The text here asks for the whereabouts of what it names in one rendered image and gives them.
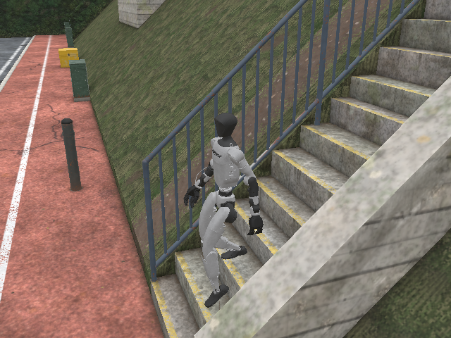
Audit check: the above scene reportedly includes stairs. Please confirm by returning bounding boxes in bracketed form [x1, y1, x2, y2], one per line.
[150, 0, 451, 338]

